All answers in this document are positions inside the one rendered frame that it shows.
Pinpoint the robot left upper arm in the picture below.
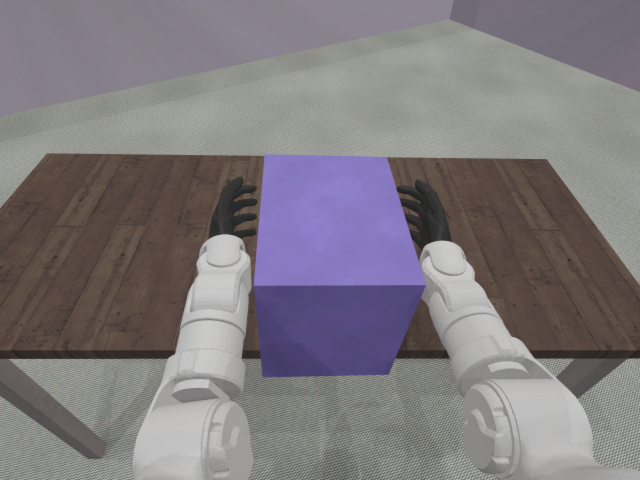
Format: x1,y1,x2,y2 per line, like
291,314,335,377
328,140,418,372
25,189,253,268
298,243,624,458
134,398,253,480

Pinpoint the table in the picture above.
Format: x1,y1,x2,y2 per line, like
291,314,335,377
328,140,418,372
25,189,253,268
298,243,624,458
0,153,640,459

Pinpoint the right robot hand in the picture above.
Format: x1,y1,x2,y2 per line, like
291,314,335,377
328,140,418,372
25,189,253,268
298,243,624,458
396,180,452,253

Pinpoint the right robot forearm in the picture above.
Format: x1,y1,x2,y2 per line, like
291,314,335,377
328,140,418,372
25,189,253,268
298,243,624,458
419,241,593,448

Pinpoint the carton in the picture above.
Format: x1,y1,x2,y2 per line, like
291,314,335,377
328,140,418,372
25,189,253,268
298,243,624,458
254,154,426,377

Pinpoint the robot right upper arm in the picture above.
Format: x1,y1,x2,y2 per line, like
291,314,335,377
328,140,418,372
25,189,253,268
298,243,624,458
462,379,640,480

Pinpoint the left robot forearm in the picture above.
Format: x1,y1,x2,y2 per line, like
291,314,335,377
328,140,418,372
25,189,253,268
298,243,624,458
133,234,252,479

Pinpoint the left robot hand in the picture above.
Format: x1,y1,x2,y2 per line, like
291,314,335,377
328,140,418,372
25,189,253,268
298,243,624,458
208,176,258,239

